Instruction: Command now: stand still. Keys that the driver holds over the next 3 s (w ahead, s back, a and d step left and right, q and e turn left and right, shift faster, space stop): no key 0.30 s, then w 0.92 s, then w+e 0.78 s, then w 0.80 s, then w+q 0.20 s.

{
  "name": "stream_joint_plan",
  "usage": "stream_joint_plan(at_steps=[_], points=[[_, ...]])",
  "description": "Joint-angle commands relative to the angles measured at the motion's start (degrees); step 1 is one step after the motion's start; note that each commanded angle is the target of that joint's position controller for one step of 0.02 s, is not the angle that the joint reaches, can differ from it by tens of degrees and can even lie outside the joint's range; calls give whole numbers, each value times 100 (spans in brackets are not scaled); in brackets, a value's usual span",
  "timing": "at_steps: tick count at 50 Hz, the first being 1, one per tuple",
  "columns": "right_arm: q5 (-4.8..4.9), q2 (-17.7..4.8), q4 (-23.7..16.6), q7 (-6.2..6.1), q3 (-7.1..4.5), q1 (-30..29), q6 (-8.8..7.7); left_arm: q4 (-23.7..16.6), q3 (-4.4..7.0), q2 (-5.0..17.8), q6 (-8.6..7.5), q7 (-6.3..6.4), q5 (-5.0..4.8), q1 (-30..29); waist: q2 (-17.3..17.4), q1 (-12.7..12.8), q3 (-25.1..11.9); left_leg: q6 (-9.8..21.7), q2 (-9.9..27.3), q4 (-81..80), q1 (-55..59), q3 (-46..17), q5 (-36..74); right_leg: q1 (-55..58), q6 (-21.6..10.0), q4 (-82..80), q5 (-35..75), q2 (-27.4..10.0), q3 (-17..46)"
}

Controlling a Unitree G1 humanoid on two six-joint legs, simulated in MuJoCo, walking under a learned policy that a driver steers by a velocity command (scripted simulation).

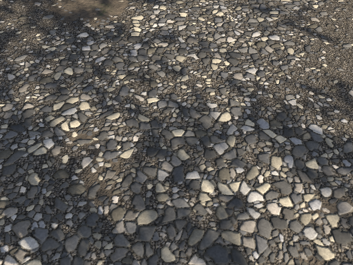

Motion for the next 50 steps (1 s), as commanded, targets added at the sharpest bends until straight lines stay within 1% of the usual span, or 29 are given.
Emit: stream_joint_plan(at_steps=[1,15,16,17,18,19,20,21,22,23,24,26,28,29,30,31,32,33,34,35,36,37,38,39,41,43,45,48,50], points=[[0,-414,-10,-13,-61,550,-17,-17,54,409,-14,14,0,402,61,0,337,102,715,-437,-692,-494,1356,315,-190,-194,888,-503,440],[-1,-356,-22,-15,-67,652,-32,11,51,352,-13,22,-4,472,66,-4,365,106,724,-436,-670,-482,1462,309,-168,-162,902,-508,417],[-10,-334,-10,-13,-61,703,-32,21,39,311,-9,19,3,489,82,-24,263,129,693,-535,-630,-495,979,338,-174,-177,554,-455,386],[-23,-389,-6,-8,-87,736,-22,-4,46,320,0,13,17,431,137,-57,336,186,658,-648,-675,-558,268,235,-188,-86,93,-346,309],[-24,-538,-8,-3,-152,797,2,-67,66,350,8,-2,35,347,299,-104,441,312,674,-772,-722,-722,-679,9,-219,200,-520,-155,139],[-17,-697,-16,7,-223,885,32,-156,88,357,11,-33,67,228,572,-189,612,507,828,-960,-714,-1073,-1693,-436,-245,638,-1153,63,-88],[-11,-799,-14,19,-278,1029,54,-288,99,351,3,-74,120,32,753,-299,913,730,1154,-1226,-688,-1523,-2451,-1036,-261,1064,-1478,186,-291],[-13,-838,-1,31,-315,1149,54,-441,88,282,-31,-112,177,-164,839,-384,1212,947,1511,-1409,-680,-1907,-2788,-1486,-285,1407,-1528,114,-444],[-32,-803,15,40,-330,1245,27,-592,90,258,-88,-145,194,-361,846,-447,1408,1127,1771,-1523,-660,-2178,-2685,-1821,-316,1760,-1462,-69,-440],[-83,-792,28,46,-345,1323,-19,-729,116,310,-153,-173,180,-506,799,-473,1477,1250,1918,-1554,-435,-2302,-2279,-2217,-347,2078,-1557,-193,-369],[-120,-828,31,53,-369,1362,-74,-842,144,364,-222,-203,171,-585,716,-456,1453,1317,1985,-1503,-121,-2291,-1773,-2551,-378,2253,-1603,-294,-303],[-120,-878,-9,66,-402,1299,-178,-1033,202,453,-354,-268,114,-686,597,-371,1272,1274,1933,-1333,269,-1990,-791,-2637,-417,2045,-1517,-364,-279],[-98,-928,-87,78,-425,1107,-251,-1144,264,497,-417,-324,47,-612,643,-197,1035,1120,1788,-1126,109,-1589,0,-1983,-450,1588,-1208,-242,-396],[-64,-956,-141,87,-432,918,-273,-1102,284,449,-426,-340,16,-323,644,12,919,998,1662,-938,-261,-1311,316,-1271,-474,1215,-869,-120,-524],[-11,-967,-222,105,-428,630,-293,-905,315,375,-433,-339,-14,316,525,378,748,813,1418,-526,-922,-927,726,-41,-500,670,-400,114,-704],[-17,-904,-265,145,-395,584,-340,-607,427,527,-444,-301,-24,1095,152,674,378,648,1067,357,-1485,-542,1412,1260,-509,433,-318,313,-683],[8,-652,-438,205,-305,462,-391,-475,578,1021,-486,-220,70,1969,-891,1054,-85,331,425,2199,-2296,195,1036,2213,-780,-493,-1559,-896,1034],[-23,-382,-615,241,-265,682,-406,-310,668,1483,-427,-236,83,2511,-1918,905,-395,198,-204,3944,-3324,470,-1239,2583,-1270,-1438,-2384,-2141,3511],[-169,-612,-649,275,-327,442,-361,-422,560,1116,-355,-232,71,1839,-883,489,148,328,265,4729,-3561,-33,-998,1819,-1277,-1492,-2875,-2136,3555],[-160,-513,-701,338,-310,234,-375,-679,496,931,-370,-253,74,1130,-289,257,585,380,528,4831,-3602,-90,-348,1173,-1219,-1501,-2539,-2013,2957],[-118,-427,-701,376,-299,182,-405,-812,454,855,-418,-270,75,738,-42,79,668,369,691,4641,-3403,-97,106,797,-1147,-1591,-1728,-1774,2349],[-133,-446,-696,396,-326,185,-387,-840,398,745,-477,-266,72,639,-45,-44,624,329,766,4484,-3233,-32,283,661,-1076,-1616,-1051,-1557,1866],[-155,-452,-681,416,-339,265,-334,-799,339,615,-527,-249,63,660,-142,-139,531,262,805,4347,-3100,35,391,647,-1000,-1630,-474,-1361,1446],[-156,-472,-688,432,-359,284,-283,-727,309,582,-573,-231,56,830,-223,-164,459,217,773,4285,-3085,136,459,731,-981,-1594,120,-1284,1188],[-142,-529,-783,452,-401,27,-202,-590,274,607,-625,-202,30,1167,-291,-179,460,142,738,4140,-3374,314,579,959,-963,-1529,1199,-1183,781],[-139,-515,-962,467,-404,-500,-157,-521,241,624,-636,-192,39,1417,-328,-98,522,71,727,3891,-3717,463,780,1079,-970,-1523,1863,-1133,541],[-119,-498,-1210,481,-388,-1160,-146,-505,196,575,-643,-187,49,1541,-365,4,638,10,668,3353,-3860,618,1019,1057,-976,-1560,2359,-1060,359],[-64,-382,-1486,493,-319,-1929,-161,-489,149,542,-666,-161,44,1634,-426,120,743,21,481,2174,-3525,840,1409,1008,-927,-1557,2916,-953,115],[-39,-404,-1584,485,-303,-2183,-168,-451,152,611,-683,-129,48,1718,-494,151,737,124,350,1611,-3188,958,1512,1144,-926,-1522,3298,-1012,41]])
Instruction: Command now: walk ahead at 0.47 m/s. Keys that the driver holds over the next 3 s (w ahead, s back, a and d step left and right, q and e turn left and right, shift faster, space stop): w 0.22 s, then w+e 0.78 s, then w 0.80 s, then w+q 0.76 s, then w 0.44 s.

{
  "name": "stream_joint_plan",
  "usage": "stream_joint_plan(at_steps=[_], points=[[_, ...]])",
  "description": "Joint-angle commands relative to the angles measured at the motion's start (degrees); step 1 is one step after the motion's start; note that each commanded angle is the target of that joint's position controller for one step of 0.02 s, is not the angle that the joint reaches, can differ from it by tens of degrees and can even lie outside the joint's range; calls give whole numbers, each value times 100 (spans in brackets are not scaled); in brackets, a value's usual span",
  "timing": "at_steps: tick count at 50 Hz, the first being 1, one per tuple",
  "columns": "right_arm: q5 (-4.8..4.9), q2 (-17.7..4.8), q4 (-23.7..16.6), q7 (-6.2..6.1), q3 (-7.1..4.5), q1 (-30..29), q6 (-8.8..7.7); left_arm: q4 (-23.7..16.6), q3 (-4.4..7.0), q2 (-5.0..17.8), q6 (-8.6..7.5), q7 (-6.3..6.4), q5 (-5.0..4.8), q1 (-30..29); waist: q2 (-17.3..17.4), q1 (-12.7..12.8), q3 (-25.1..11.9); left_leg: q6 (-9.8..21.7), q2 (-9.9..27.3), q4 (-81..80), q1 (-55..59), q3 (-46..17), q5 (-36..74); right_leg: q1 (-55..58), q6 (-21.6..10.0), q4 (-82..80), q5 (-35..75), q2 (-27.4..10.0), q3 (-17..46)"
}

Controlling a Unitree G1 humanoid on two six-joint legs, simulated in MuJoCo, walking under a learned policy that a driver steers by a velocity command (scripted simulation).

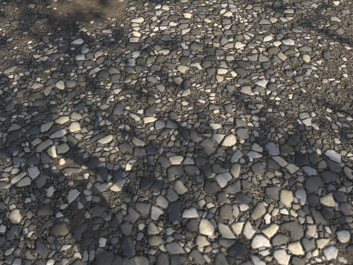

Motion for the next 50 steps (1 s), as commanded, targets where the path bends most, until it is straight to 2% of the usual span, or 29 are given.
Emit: stream_joint_plan(at_steps=[1,4,5,6,7,8,9,10,11,13,14,17,19,23,27,30,32,33,34,35,36,37,38,39,40,41,42,45,50], points=[[37,-157,-479,-11,16,-656,-67,-73,112,814,-73,65,5,371,-694,-63,633,146,-293,-779,334,306,195,-530,-409,-98,4262,-1511,486],[29,-406,-330,-110,-100,27,-125,-90,160,996,-88,108,36,134,-765,-474,158,486,-630,-1008,1289,332,-259,-78,-344,925,6177,-1621,344],[36,-528,-101,-154,-176,735,-162,-102,182,1057,-61,113,62,52,-764,-759,-217,601,-747,-1154,1926,287,-388,-4,-328,1752,6427,-1608,319],[0,-635,184,-198,-256,1589,-206,-130,199,1106,-28,97,26,-69,-660,-1142,-614,712,-680,-1616,2978,197,-160,-382,-275,2855,5856,-1474,219],[-151,-1051,359,-251,-385,2437,-230,-260,147,910,-20,55,-20,-21,-206,-1369,-1184,968,416,-1743,4277,-1001,-986,-1467,-237,4512,3905,-1193,65],[-219,-1446,334,-205,-482,2524,-207,-332,56,223,19,-34,-209,748,1052,-868,-1775,1950,2137,-2383,5619,-4136,-1362,-3561,-37,6848,-1122,-19,23],[22,-1195,292,-138,-446,1997,-154,-389,207,848,49,-21,-69,139,117,-826,-1409,1794,1848,-2950,5049,-4408,-2229,-4103,-170,7144,-875,-254,741],[78,-885,181,-123,-344,1347,-171,-630,241,901,26,-44,-33,-448,54,-602,-509,1553,1697,-3159,4150,-3469,-2224,-4307,-199,6852,-286,-548,721],[50,-564,174,-101,-258,1103,-230,-671,247,836,6,-56,-11,-682,-257,-459,-125,1373,1471,-3361,3460,-2904,-1513,-4092,-197,6511,31,-728,705],[27,-221,325,-169,-134,1183,-338,-570,235,568,153,-95,89,-448,-192,-116,36,1006,1098,-3520,2673,-1867,-559,-3459,-94,6024,137,-909,730],[27,-199,397,-190,-110,1344,-394,-550,234,471,230,-122,105,-389,-145,-62,52,911,1027,-3566,2549,-1591,-248,-3321,-52,5864,160,-921,725],[37,-475,489,-222,-138,1672,-502,-739,268,520,386,-186,110,-821,21,-21,232,761,920,-3747,2558,-941,201,-3790,22,5524,557,-980,629],[30,-498,503,-229,-125,1867,-504,-937,279,591,422,-221,78,-1359,63,-123,364,587,829,-3826,2725,-599,458,-4257,61,5160,1032,-1017,570],[48,-447,509,-264,-65,2135,-509,-1254,229,534,374,-268,20,-2223,132,-301,434,322,661,-3720,3057,59,1489,-4401,104,3931,1804,-890,223],[50,-518,630,-358,-53,2559,-487,-1548,163,470,351,-293,34,-2947,189,-523,476,281,825,-3483,3754,419,2401,-4302,-12,2884,1904,-707,-290],[30,-670,657,-442,-79,2571,-434,-1604,216,580,337,-278,71,-2866,291,-378,288,244,992,-2817,4336,675,4207,-3904,-269,2557,1316,-376,-567],[4,-832,617,-508,-130,2412,-375,-1452,308,734,338,-235,90,-2254,490,-55,-75,226,1106,-1845,4528,816,5537,-3265,-532,2561,708,-57,-696],[-13,-914,558,-501,-162,2311,-328,-1296,380,860,326,-223,96,-1734,542,169,-368,262,1148,-1029,4473,826,5570,-2734,-685,2415,505,72,-666],[4,-972,477,-459,-188,2179,-295,-1090,476,1017,294,-208,141,-1066,458,503,-687,250,1098,115,4066,880,4845,-1833,-860,1905,610,138,-503],[44,-924,272,-397,-186,1989,-305,-975,642,1448,288,-154,217,-417,-15,865,-1091,144,878,1894,2879,928,2944,-624,-1210,1547,188,-689,661],[118,-362,-136,-265,-125,2183,-351,-1129,783,1982,357,-140,147,-688,-1532,314,-1517,-198,-525,4145,226,524,-2520,1131,-2193,1142,763,-2392,3939],[66,-746,-325,-214,-160,1568,-426,-1133,761,1918,435,-134,32,-653,-482,464,-1438,-121,-393,4396,-615,-619,-2210,986,-2297,626,422,-2398,4289],[102,-744,-495,-184,-145,1170,-509,-1152,688,1667,435,-93,1,-1033,-242,279,-700,-88,-44,3972,-858,-740,-1657,314,-2015,426,440,-2313,3571],[115,-763,-465,-191,-160,1214,-541,-1159,605,1333,409,-93,-4,-1275,203,-14,-224,-105,153,3323,-523,-697,-1349,-494,-1689,260,1077,-2073,3040],[30,-726,-486,-209,-168,1186,-461,-1167,549,1193,351,-66,-22,-1414,289,-223,-56,-187,284,2882,-167,-722,-1293,-989,-1460,238,1716,-1759,2566],[-86,-629,-461,-199,-145,1328,-332,-1191,513,1138,289,-37,-50,-1471,195,-361,-62,-281,325,2620,205,-709,-1270,-1330,-1354,212,2136,-1517,2205],[-143,-581,-480,-178,-143,1369,-218,-1180,500,1164,221,-32,-78,-1400,93,-419,-98,-359,330,2407,351,-672,-1286,-1456,-1304,213,2485,-1377,2022],[-162,-556,-719,-123,-134,956,-46,-1137,548,1451,124,-45,-105,-1042,-166,-380,-64,-554,314,1774,157,-468,-911,-1568,-1177,202,3122,-1111,1754],[-114,-643,-1234,-74,-107,-291,-1,-1153,537,1475,188,-54,-91,-366,-488,83,-14,-621,171,582,-441,-394,70,-990,-763,321,3351,-968,1898]])
Over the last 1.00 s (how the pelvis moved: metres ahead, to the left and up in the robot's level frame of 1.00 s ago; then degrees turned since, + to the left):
0.25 -0.07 0.00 0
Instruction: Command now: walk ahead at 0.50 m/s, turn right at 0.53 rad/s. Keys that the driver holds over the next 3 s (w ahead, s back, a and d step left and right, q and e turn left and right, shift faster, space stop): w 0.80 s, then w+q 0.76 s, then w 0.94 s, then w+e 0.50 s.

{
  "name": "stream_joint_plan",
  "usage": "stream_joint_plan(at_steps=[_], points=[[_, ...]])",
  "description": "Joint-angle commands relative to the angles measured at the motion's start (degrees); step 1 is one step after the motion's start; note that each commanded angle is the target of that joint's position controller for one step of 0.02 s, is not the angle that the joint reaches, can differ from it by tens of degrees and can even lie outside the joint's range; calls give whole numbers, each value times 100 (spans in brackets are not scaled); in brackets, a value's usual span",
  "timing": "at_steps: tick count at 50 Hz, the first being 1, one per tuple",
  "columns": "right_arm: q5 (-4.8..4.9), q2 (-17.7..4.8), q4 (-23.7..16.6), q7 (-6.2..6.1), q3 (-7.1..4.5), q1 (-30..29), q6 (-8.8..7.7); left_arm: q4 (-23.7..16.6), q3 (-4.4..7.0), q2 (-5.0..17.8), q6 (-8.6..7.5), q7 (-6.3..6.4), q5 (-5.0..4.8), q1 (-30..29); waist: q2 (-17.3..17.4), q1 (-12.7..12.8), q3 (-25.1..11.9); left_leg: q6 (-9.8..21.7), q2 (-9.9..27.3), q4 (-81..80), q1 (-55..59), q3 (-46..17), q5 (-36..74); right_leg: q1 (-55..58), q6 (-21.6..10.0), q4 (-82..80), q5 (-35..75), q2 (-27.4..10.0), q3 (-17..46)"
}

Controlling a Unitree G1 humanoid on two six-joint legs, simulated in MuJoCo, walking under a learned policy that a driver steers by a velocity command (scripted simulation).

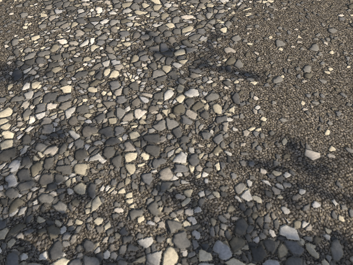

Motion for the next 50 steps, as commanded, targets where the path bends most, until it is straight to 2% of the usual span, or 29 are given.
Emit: stream_joint_plan(at_steps=[1,5,7,9,10,11,12,13,14,15,16,17,19,22,26,29,33,36,37,38,39,40,41,42,43,44,45,47,50], points=[[20,-366,-487,37,-40,-451,-8,-248,140,792,-42,30,5,507,-526,95,-27,-22,-303,-581,-253,338,568,278,-358,-278,2906,-1399,1144],[54,-308,-732,89,61,-1087,-79,-197,73,702,-59,90,62,835,-602,338,67,171,-497,-1512,-146,477,819,825,-310,-187,3216,-1511,1155],[82,-365,-817,95,71,-1138,-135,-192,62,764,-84,128,101,819,-663,285,97,355,-586,-1925,194,473,746,1002,-279,-92,3526,-1669,1203],[97,-563,-667,47,4,-507,-188,-252,76,920,-132,148,114,516,-725,-91,-66,590,-798,-2283,1204,482,372,924,-96,320,4530,-1722,1106],[117,-717,-475,-12,-64,102,-218,-255,89,997,-153,135,137,428,-731,-348,-357,704,-977,-2379,1891,522,150,946,-21,930,5188,-1659,1038],[114,-822,-224,-82,-122,962,-268,-264,88,1024,-167,100,128,302,-564,-783,-781,841,-925,-2741,2926,505,420,702,65,1927,5055,-1440,823],[-18,-1143,-94,-173,-206,1836,-309,-404,18,778,-191,65,88,350,-140,-1064,-1458,1087,82,-2676,4313,-529,-23,-233,119,3368,3380,-1166,680],[-121,-1734,-23,-142,-370,2136,-268,-380,-65,247,-154,42,-165,1292,1333,-694,-2168,2027,1676,-3033,5747,-3305,-22,-2060,400,5496,-947,-84,133],[88,-1289,-10,-55,-312,1797,-181,-292,-5,737,-128,78,48,1129,676,-574,-1814,2038,1602,-3593,5226,-4078,-700,-2666,326,6037,-1532,-284,393],[142,-883,-115,-33,-211,1192,-176,-398,3,730,-110,59,107,558,179,-422,-803,1902,1372,-3729,4311,-3098,-904,-2869,343,5962,-1042,-573,400],[112,-613,-109,-11,-141,951,-208,-493,-35,635,-118,22,135,164,-158,-395,-406,1743,1072,-3878,3729,-2397,-461,-2836,353,5652,-750,-763,350],[97,-527,-33,-26,-104,963,-244,-543,-36,578,-84,-17,155,12,-47,-310,-214,1583,811,-3995,3397,-1865,22,-2740,367,5374,-658,-908,286],[140,-468,168,-34,-64,1133,-324,-538,-69,447,31,-95,227,104,270,-139,-223,1426,515,-4176,3040,-1248,666,-2396,450,4996,-562,-1025,150],[206,-593,360,-8,-96,1469,-419,-618,-108,345,103,-164,259,-159,296,-111,-177,1504,435,-4419,3045,-866,984,-2692,566,4628,-299,-1184,-100],[217,-609,520,-7,-92,1822,-386,-977,-190,272,100,-212,230,-1265,242,-325,123,1457,266,-4706,3156,-470,962,-3221,749,3495,498,-1423,-384],[222,-676,624,-9,-103,2082,-385,-1151,-267,163,74,-225,191,-1861,264,-487,157,1361,207,-4649,3268,-222,1301,-2991,782,2559,962,-1346,-568],[181,-747,746,-38,-110,2332,-354,-1307,-271,247,40,-194,158,-2326,300,-603,178,1311,400,-4361,3728,-195,1788,-2730,672,1873,901,-1193,-669],[155,-845,796,-89,-135,2239,-306,-1301,-216,363,-12,-147,179,-2148,326,-426,115,1213,575,-3861,4050,-212,2591,-2232,451,1476,352,-1021,-698],[162,-876,808,-101,-142,2172,-285,-1158,-171,417,-45,-114,203,-1711,287,-217,-91,1138,507,-3316,4083,-116,3232,-1656,355,1215,260,-860,-758],[180,-818,818,-101,-118,2147,-256,-860,-99,528,-106,-64,257,-889,66,121,-540,1025,253,-2321,3864,123,3433,-595,214,861,397,-750,-791],[219,-648,655,-101,-52,2073,-261,-645,13,896,-165,7,381,123,-350,497,-1227,887,-8,-876,2909,348,2160,823,-71,782,21,-1666,178],[403,-27,481,-66,86,2660,-262,-565,187,1539,-132,32,423,572,-1720,307,-1864,605,-982,1193,847,783,-1317,2362,-820,304,-414,-3289,2792],[232,-660,593,-122,-75,2419,-210,-582,157,1248,-50,-2,181,303,-986,270,-1606,694,-904,1828,263,86,-2053,1903,-811,-58,-659,-3266,3264],[213,-658,498,-97,-102,2029,-212,-682,57,909,-50,-21,140,-284,-654,54,-791,750,-634,1837,144,-98,-1594,1130,-638,-149,-544,-3016,2333],[236,-528,482,-62,-71,1838,-222,-708,-21,606,-97,-46,156,-599,-474,-74,-435,749,-441,1547,328,-124,-1207,479,-461,-390,-128,-2762,1700],[204,-475,513,-41,-82,1781,-167,-681,-63,453,-146,-33,156,-711,-527,-198,-218,731,-329,1289,542,-110,-1032,73,-245,-566,132,-2523,1187],[122,-425,554,-2,-80,1872,-85,-613,-96,349,-187,-3,135,-738,-649,-329,-131,677,-262,1129,762,-107,-912,-217,-87,-707,347,-2340,799],[86,-331,591,66,-88,1895,34,-508,-89,386,-293,17,120,-541,-597,-402,-141,618,-289,1115,846,-63,-694,-312,-38,-842,873,-2274,408],[90,-297,443,125,-108,1399,113,-385,-52,504,-361,37,84,-296,-506,-392,31,542,-208,948,261,-34,-163,-152,-7,-997,1245,-2253,-108]])
Over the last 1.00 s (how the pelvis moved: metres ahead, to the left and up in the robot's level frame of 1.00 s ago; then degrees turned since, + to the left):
0.55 -0.06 0.01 -23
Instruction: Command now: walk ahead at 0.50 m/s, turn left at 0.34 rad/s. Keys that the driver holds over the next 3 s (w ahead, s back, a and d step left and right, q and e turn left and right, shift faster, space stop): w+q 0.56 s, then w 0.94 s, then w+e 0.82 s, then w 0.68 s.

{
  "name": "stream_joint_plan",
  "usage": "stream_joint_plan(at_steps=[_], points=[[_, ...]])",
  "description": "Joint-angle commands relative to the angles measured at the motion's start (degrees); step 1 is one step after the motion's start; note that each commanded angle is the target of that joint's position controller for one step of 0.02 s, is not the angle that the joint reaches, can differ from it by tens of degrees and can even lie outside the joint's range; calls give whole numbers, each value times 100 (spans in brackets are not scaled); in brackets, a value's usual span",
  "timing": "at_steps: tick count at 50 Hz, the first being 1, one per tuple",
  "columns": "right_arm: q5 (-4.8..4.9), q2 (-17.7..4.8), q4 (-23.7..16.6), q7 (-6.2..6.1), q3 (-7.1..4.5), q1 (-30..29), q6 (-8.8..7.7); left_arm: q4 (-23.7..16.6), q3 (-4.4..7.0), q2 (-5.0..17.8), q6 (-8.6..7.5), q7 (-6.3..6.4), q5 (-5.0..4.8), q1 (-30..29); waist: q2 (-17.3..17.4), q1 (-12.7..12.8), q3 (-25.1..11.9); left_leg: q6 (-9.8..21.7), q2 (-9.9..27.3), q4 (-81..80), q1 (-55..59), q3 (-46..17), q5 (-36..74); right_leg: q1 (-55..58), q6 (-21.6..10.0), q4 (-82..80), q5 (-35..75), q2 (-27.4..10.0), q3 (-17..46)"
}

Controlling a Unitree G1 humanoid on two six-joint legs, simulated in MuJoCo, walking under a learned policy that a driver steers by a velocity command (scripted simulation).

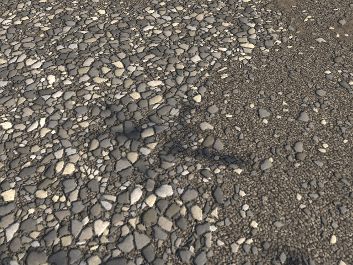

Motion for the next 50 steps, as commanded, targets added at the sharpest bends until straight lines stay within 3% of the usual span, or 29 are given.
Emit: stream_joint_plan(at_steps=[1,7,11,14,16,17,18,19,20,21,22,23,25,28,34,39,42,43,44,45,46,47,48,49,50], points=[[-12,-167,-235,61,-55,43,70,-168,116,588,-138,36,-24,219,-586,-66,189,-76,216,-27,-774,-119,579,239,-342,-1073,1106,-1632,893],[-18,-20,-634,133,42,-1076,49,18,83,576,-109,93,-22,581,-616,140,420,-103,108,-1536,-879,370,1441,567,-186,-954,2015,-1507,54],[-46,-5,-909,177,94,-1625,29,209,95,671,-39,163,4,944,-629,286,513,158,-53,-2333,-734,813,1147,1223,-155,-608,2937,-1698,-272],[-64,-137,-885,138,30,-1291,41,216,139,879,41,221,27,808,-839,32,195,509,-498,-2537,10,1127,365,1562,-98,348,5206,-1788,-554],[-81,-355,-640,87,-100,-373,5,165,193,1054,143,225,41,686,-887,-373,-383,812,-868,-2797,1103,1146,-106,1444,-119,1927,5686,-1818,-618],[-138,-579,-386,32,-224,466,-42,79,204,1082,173,196,12,561,-624,-799,-815,1034,-829,-3329,2346,810,68,718,13,3287,4654,-1705,-692],[-185,-1219,-324,-59,-421,952,-40,-201,115,686,144,139,-56,620,254,-852,-1375,1553,621,-3501,3935,-1200,-342,-1081,244,5271,1509,-1227,-717],[-27,-1576,-441,-51,-497,696,16,-586,131,612,84,47,-74,414,872,-543,-1684,2301,1690,-4378,4783,-4154,171,-2962,474,6790,-2124,-7,241],[83,-1423,-408,-82,-467,588,69,-720,142,782,25,16,2,-245,-18,-630,-1045,2096,1530,-4553,4377,-3390,319,-3577,413,6723,-1577,-457,1000],[110,-1131,-397,-118,-391,305,63,-779,108,715,-47,-6,-59,-313,-206,-419,-444,1870,1394,-4668,3605,-2721,659,-3518,395,6252,-1075,-679,976],[99,-864,-417,-131,-317,49,38,-693,115,697,-52,5,-45,-191,-512,-125,-62,1578,1079,-4784,2914,-2201,1227,-3174,413,5678,-883,-857,969],[141,-726,-436,-158,-267,-120,-3,-690,115,678,43,10,62,-122,-486,66,44,1422,787,-4849,2465,-1790,1651,-2827,494,5333,-850,-943,986],[170,-676,-467,-152,-226,-124,-126,-681,105,600,260,-31,183,27,-310,204,-90,1359,498,-4903,2148,-1420,2227,-2437,641,4973,-799,-960,929],[161,-903,-418,-138,-274,206,-199,-904,90,546,381,-75,175,-425,-164,122,-22,1270,285,-5004,2047,-1255,2373,-2704,805,4349,-312,-944,794],[144,-781,-261,-156,-201,949,-220,-1261,26,518,364,-148,122,-1561,93,-367,84,853,252,-5012,2893,-1140,2771,-3193,731,2792,893,-840,687],[55,-847,-166,-237,-157,1221,-240,-1531,-28,561,268,-195,65,-2215,142,-553,242,838,531,-4819,3560,-1226,3205,-3064,444,1852,903,-590,594],[26,-999,-186,-283,-166,895,-276,-1376,42,753,209,-146,43,-1514,229,-113,109,617,625,-4288,3508,-1116,4524,-1879,135,1386,309,-286,562],[4,-1053,-171,-270,-174,829,-283,-1174,105,872,181,-85,26,-884,195,157,-210,541,515,-3584,3491,-1015,5170,-1131,26,1244,117,-86,490],[23,-1037,-171,-243,-159,752,-290,-920,165,982,130,-11,60,-11,-13,583,-686,447,262,-2504,3121,-780,4902,11,-127,926,340,-185,565],[56,-710,-339,-220,-61,849,-317,-809,257,1387,97,82,194,909,-615,842,-1447,362,-78,-851,2141,-559,3039,1385,-407,904,-263,-1441,1932],[265,-291,-321,-187,-7,1699,-296,-710,402,1894,144,33,231,966,-2051,381,-1886,126,-1203,966,298,-170,-1437,2454,-1248,210,-426,-2765,4736],[40,-761,-236,-223,-64,1325,-260,-765,299,1344,207,-42,30,500,-953,284,-1249,230,-834,1338,-223,-629,-1349,1828,-1108,-114,-1053,-2505,4928],[33,-745,-327,-180,-73,839,-262,-851,207,977,206,-64,-23,-45,-533,152,-476,216,-573,1164,-286,-592,-812,998,-983,-197,-1001,-2296,3895],[32,-640,-391,-145,-33,573,-267,-835,149,768,177,-81,17,-258,-323,88,-179,193,-382,879,-187,-512,-522,495,-842,-359,-416,-2006,3263],[-4,-589,-413,-111,-27,479,-223,-765,116,697,141,-62,15,-260,-469,2,-46,155,-237,632,-72,-430,-428,216,-712,-461,65,-1764,2757]])
Over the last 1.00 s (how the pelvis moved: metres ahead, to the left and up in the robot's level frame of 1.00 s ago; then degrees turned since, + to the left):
0.53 -0.04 0.00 -2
